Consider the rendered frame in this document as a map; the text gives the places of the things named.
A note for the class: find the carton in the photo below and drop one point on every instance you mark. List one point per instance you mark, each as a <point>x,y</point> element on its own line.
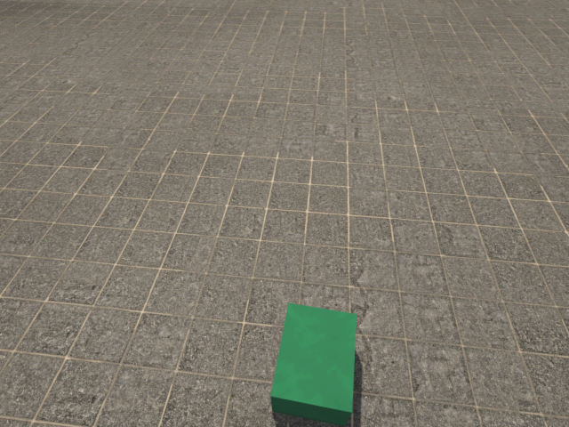
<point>314,375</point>

